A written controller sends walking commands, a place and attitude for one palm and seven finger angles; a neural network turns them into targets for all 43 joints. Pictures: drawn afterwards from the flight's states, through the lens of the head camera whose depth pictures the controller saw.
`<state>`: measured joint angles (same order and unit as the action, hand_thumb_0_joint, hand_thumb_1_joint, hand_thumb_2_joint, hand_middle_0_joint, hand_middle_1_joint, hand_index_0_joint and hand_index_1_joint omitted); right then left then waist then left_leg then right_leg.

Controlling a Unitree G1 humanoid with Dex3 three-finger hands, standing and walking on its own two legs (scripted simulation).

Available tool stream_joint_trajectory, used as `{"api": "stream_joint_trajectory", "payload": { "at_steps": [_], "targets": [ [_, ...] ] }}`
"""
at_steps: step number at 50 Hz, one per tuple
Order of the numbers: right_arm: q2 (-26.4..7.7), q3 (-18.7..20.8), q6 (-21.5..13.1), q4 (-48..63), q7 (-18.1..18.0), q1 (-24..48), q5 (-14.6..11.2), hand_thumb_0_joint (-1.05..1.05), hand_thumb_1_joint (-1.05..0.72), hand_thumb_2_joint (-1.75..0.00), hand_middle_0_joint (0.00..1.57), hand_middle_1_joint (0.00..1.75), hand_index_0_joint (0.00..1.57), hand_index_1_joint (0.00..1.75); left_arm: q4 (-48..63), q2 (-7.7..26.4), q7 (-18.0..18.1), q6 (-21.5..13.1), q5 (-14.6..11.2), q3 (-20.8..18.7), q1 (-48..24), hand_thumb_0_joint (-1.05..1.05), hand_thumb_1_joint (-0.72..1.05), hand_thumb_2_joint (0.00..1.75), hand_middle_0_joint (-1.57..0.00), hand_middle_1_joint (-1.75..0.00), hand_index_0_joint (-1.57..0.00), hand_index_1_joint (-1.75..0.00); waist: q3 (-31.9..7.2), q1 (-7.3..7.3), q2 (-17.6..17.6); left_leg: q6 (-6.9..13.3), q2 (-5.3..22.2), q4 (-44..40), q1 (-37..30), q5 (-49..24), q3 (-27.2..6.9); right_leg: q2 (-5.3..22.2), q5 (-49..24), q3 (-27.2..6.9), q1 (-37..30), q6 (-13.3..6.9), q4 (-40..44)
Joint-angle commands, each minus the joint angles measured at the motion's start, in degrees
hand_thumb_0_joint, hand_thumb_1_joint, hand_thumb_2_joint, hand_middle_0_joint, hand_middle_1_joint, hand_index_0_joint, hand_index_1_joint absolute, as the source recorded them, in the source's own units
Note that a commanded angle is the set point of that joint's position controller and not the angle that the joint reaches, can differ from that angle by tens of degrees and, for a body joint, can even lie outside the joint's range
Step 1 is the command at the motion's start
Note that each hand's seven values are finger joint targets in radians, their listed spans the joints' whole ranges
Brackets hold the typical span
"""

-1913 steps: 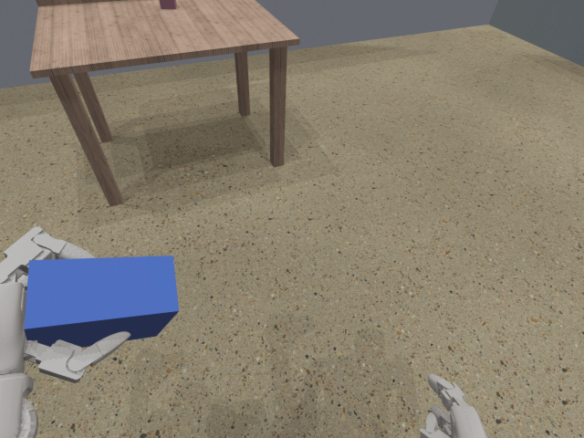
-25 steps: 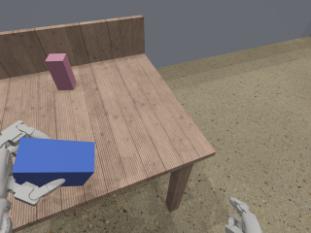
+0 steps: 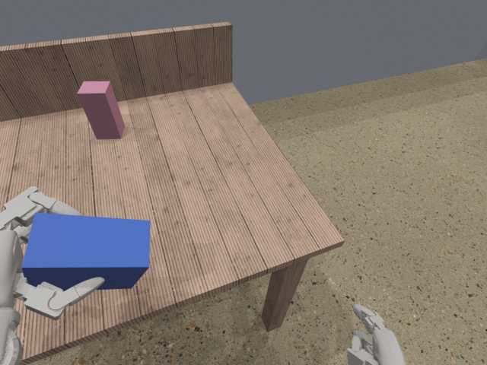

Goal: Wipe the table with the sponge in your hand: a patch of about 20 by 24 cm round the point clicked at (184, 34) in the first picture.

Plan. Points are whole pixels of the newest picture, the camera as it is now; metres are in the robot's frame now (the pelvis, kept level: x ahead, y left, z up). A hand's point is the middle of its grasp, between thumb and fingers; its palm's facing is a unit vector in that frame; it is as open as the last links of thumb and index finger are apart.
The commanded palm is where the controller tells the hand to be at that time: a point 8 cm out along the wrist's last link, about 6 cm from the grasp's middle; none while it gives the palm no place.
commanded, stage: shuffle to correct the standing spot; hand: left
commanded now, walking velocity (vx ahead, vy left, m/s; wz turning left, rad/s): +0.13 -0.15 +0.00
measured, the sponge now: (107, 256) +0.23 +0.20 +0.12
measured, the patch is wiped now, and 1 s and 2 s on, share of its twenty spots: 0.00 0.00 0.00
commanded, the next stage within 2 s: come to a stop and stand still in 0.04 s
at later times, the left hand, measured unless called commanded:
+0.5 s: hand (60, 251) +0.22 +0.24 +0.15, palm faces +0.25 -0.88 -0.39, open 10.4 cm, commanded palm +0.16 +0.29 +0.18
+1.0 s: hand (3, 251) +0.21 +0.30 +0.16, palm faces +0.35 -0.86 -0.36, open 10.4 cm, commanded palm +0.15 +0.33 +0.18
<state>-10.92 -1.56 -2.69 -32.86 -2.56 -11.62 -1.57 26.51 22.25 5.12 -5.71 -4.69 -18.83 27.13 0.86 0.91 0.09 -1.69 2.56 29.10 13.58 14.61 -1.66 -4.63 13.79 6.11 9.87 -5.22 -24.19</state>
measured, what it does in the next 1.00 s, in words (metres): shifts its weight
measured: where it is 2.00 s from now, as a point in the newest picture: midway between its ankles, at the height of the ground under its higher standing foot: outside the picture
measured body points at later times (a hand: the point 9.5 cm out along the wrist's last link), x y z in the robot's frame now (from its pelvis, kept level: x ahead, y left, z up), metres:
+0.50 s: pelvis -0.01 +0.02 +0.00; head +0.01 +0.03 +0.45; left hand +0.20 +0.29 +0.17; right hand +0.14 -0.23 -0.08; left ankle +0.01 +0.12 -0.74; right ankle +0.00 -0.06 -0.74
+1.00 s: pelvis -0.01 +0.05 +0.01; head +0.00 +0.08 +0.45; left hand +0.19 +0.34 +0.18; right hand +0.18 -0.16 -0.05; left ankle +0.01 +0.12 -0.74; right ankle +0.00 -0.06 -0.74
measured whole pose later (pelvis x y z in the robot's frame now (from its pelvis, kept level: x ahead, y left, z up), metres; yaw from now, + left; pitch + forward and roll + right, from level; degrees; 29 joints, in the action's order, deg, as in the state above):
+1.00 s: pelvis -0.01 +0.05 +0.01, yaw -1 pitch -1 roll -1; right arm -10.4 -2.7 -8.1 -31.9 -2.2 -10.0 0.2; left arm 25.5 21.9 5.2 -10.8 -1.9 -19.1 23.4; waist 1.6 -1.7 -2.2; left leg 3.6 -2.1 24.2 12.0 11.6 2.3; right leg -0.9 10.4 3.4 9.9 -0.8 -21.0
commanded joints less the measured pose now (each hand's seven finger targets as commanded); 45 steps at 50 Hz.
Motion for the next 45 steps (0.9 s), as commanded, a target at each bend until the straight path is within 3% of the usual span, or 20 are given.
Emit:
{"api": "stream_joint_trajectory", "payload": {
  "at_steps": [1,3,8,9,10,11,12,13,15,16,17,18,20,22,27,33,41,42,43,45],
  "targets": [
    [-7.4,3.2,-3.0,9.0,-0.4,5.6,-0.1,0.00,-0.90,-0.90,0.20,0.30,0.20,0.30,13.8,9.6,1.4,-4.4,-0.8,-7.1,-4.5,0.00,0.10,1.30,-1.20,-1.60,-1.20,-1.60,-8.2,-0.22,4.7,4.1,4.5,-3.7,-1.3,-13.2,-4.9,7.7,-13.4,-7.4,-3.6,1.8,3.5],
    [-7.2,3.1,-3.0,9.3,-0.4,5.9,-0.1,0.00,-0.90,-0.90,0.20,0.30,0.20,0.30,14.1,9.2,1.3,-4.5,-1.0,-6.7,-4.3,0.00,0.10,1.30,-1.20,-1.60,-1.20,-1.60,-7.9,-0.20,6.1,4.1,4.7,-4.4,-1.7,-12.5,-5.0,7.3,-12.2,-7.0,-2.9,1.9,3.4],
    [-7.4,3.1,-3.1,9.1,-0.4,5.8,-0.2,0.00,-0.90,-0.90,0.20,0.30,0.20,0.30,12.9,9.2,1.3,-4.1,-1.2,-6.9,-3.9,0.00,0.10,1.30,-1.20,-1.60,-1.20,-1.60,-7.6,-0.22,4.3,3.9,4.1,-3.9,-0.7,-9.7,-4.4,7.9,-11.6,-7.8,-2.6,2.0,4.4],
    [-8.9,6.3,-6.5,4.6,-1.3,-6.7,0.8,0.00,-0.90,-0.90,0.20,0.30,0.20,0.30,21.4,50.7,1.2,-7.8,7.4,-39.3,-59.5,0.00,0.10,1.30,-1.20,-1.60,-1.20,-1.60,3.3,-1.67,-10.2,3.6,2.5,2.5,4.3,-3.4,8.0,6.7,-10.1,-9.1,5.6,12.0,10.9],
    [-4.4,3.8,-6.6,5.7,-1.2,1.3,1.2,0.00,-0.90,-0.90,0.20,0.30,0.20,0.30,-5.0,19.3,-1.1,-6.5,2.8,-16.6,-32.4,0.00,0.10,1.30,-1.20,-1.60,-1.20,-1.60,-6.8,-2.57,-10.2,3.8,-3.6,6.6,3.4,-3.3,5.6,11.4,-14.0,-15.4,-0.8,5.4,6.0],
    [-7.7,5.1,-7.5,8.4,-0.8,1.3,0.8,0.00,-0.90,-0.90,0.20,0.30,0.20,0.30,-8.3,14.3,-1.6,-6.8,2.1,-12.3,-19.7,0.00,0.10,1.30,-1.20,-1.60,-1.20,-1.60,-4.6,-4.62,-4.5,2.6,-2.8,8.8,5.5,0.6,6.4,13.8,-17.5,-22.7,-2.8,4.8,7.7],
    [-6.8,4.7,-7.4,7.9,0.8,1.7,0.3,0.00,-0.90,-0.90,0.20,0.30,0.20,0.30,-3.3,5.8,-1.6,-7.9,0.3,-4.9,-14.6,0.00,0.10,1.30,-1.20,-1.60,-1.20,-1.60,-7.1,-3.26,5.5,3.7,-2.1,6.4,4.1,1.6,5.8,15.4,-16.0,-21.3,-5.0,2.1,4.0],
    [-7.8,4.4,-7.2,8.5,1.7,1.1,0.6,0.00,-0.90,-0.90,0.20,0.30,0.20,0.30,5.7,7.3,-1.1,-9.1,0.3,-4.9,-15.9,0.00,0.10,1.30,-1.20,-1.60,-1.20,-1.60,-7.7,-2.68,6.1,3.7,-1.6,2.6,3.6,0.4,5.2,14.8,-14.4,-18.3,-6.5,2.5,3.3],
    [-7.5,3.8,-7.8,8.8,2.5,3.9,0.7,0.00,-0.90,-0.90,0.20,0.30,0.20,0.30,10.0,6.2,-0.2,-10.3,0.1,-3.5,-12.3,0.00,0.10,1.30,-1.20,-1.60,-1.20,-1.60,-7.0,-3.28,1.6,4.3,-0.9,-2.5,-1.3,-5.6,2.3,12.0,-9.8,-14.2,-3.1,5.6,2.8],
    [-7.8,4.1,-7.9,8.6,2.4,4.6,0.8,0.00,-0.90,-0.90,0.20,0.30,0.20,0.30,10.7,6.7,0.3,-10.2,0.3,-4.1,-9.7,0.00,0.10,1.30,-1.20,-1.60,-1.20,-1.60,-7.1,-3.48,0.9,4.8,0.1,-2.9,-3.3,-7.9,1.1,10.7,-8.6,-13.2,-1.6,6.6,2.6],
    [-7.6,3.9,-7.9,7.9,2.2,5.9,0.7,0.00,-0.90,-0.90,0.20,0.30,0.20,0.30,11.2,8.3,1.1,-10.2,0.4,-6.0,-6.9,0.00,0.10,1.30,-1.20,-1.60,-1.20,-1.60,-6.8,-3.28,4.3,5.4,1.7,-3.8,-5.7,-7.6,-0.2,9.4,-5.1,-11.5,1.8,6.2,1.3],
    [-7.8,3.8,-7.7,8.4,1.9,5.7,1.2,0.00,-0.90,-0.90,0.20,0.30,0.20,0.30,11.9,8.8,1.3,-10.3,0.7,-6.7,-6.7,0.00,0.10,1.30,-1.20,-1.60,-1.20,-1.60,-6.1,-3.09,3.3,5.7,2.6,-4.9,-2.4,-5.5,-2.3,8.6,-2.5,-10.3,1.1,6.0,1.6],
    [-7.8,3.6,-7.9,8.7,1.2,5.7,1.2,0.00,-0.90,-0.90,0.20,0.30,0.20,0.30,12.3,11.5,1.7,-10.8,0.8,-9.9,-7.8,0.00,0.10,1.30,-1.20,-1.60,-1.20,-1.60,-5.1,-2.90,0.1,4.9,1.8,-5.3,1.3,-2.0,-2.7,8.8,-0.1,-11.6,0.0,4.9,3.9],
    [-7.6,3.5,-8.1,8.1,0.3,6.0,1.0,0.00,-0.90,-0.90,0.20,0.30,0.20,0.30,13.1,14.7,2.2,-11.1,0.6,-13.3,-8.2,0.00,0.10,1.30,-1.20,-1.60,-1.20,-1.60,-5.1,-2.29,1.2,4.3,1.3,-5.3,-0.6,-3.0,-3.0,9.3,-0.7,-12.4,1.6,3.3,5.2],
    [-7.1,3.2,-9.2,7.8,-0.3,5.5,0.8,0.00,-0.90,-0.90,0.20,0.30,0.20,0.30,13.1,12.1,1.8,-11.5,0.5,-11.3,-9.1,0.00,0.10,1.30,-1.20,-1.60,-1.20,-1.60,-8.5,-2.05,5.8,4.0,2.1,-6.6,-2.9,-9.9,-3.5,8.7,-9.4,-11.0,-2.2,3.5,3.2],
    [-7.8,3.1,-9.7,7.2,0.3,4.7,1.3,0.00,-0.90,-0.90,0.20,0.30,0.20,0.30,11.5,6.5,1.6,-10.2,1.4,-5.0,-8.0,0.00,0.10,1.30,-1.20,-1.60,-1.20,-1.60,-9.2,-2.05,2.8,3.5,2.9,-7.4,-4.4,-15.6,-3.6,8.0,-13.4,-9.0,-3.3,4.0,3.2],
    [-7.4,2.8,-8.1,8.3,0.0,5.5,1.4,0.00,-0.90,-0.90,0.20,0.30,0.20,0.30,12.9,8.8,1.8,-9.4,1.8,-6.6,-9.7,0.00,0.10,1.30,-1.20,-1.60,-1.20,-1.60,-8.0,-2.00,3.7,2.3,2.9,-9.1,-2.9,-14.5,-4.0,7.7,-12.2,-8.5,-3.7,3.8,4.0],
    [-7.3,2.6,-8.1,8.2,-0.1,6.4,1.4,0.00,-0.90,-0.90,0.20,0.30,0.20,0.30,13.6,10.3,1.9,-9.4,1.8,-8.1,-9.6,0.00,0.10,1.30,-1.20,-1.60,-1.20,-1.60,-8.0,-2.03,5.8,2.2,2.8,-9.7,-3.0,-13.6,-3.8,7.4,-11.5,-8.4,-3.5,3.9,3.9],
    [-7.1,2.3,-7.9,8.3,-0.2,5.7,1.6,0.00,-0.90,-0.90,0.20,0.30,0.20,0.30,12.7,8.5,1.8,-9.5,1.7,-6.7,-9.5,0.00,0.10,1.30,-1.20,-1.60,-1.20,-1.60,-7.3,-1.97,5.3,2.1,2.9,-10.3,-1.7,-12.8,-4.2,7.2,-10.9,-7.7,-4.0,3.9,4.1],
    [-7.4,2.5,-7.9,8.7,-0.1,5.5,1.5,0.00,-0.90,-0.90,0.20,0.30,0.20,0.30,13.0,8.7,1.6,-9.4,1.7,-6.6,-10.2,0.00,0.10,1.30,-1.20,-1.60,-1.20,-1.60,-6.8,-1.91,5.1,1.9,2.9,-10.8,-1.4,-10.9,-4.4,7.2,-10.1,-8.1,-3.9,3.9,4.5]
  ]
}}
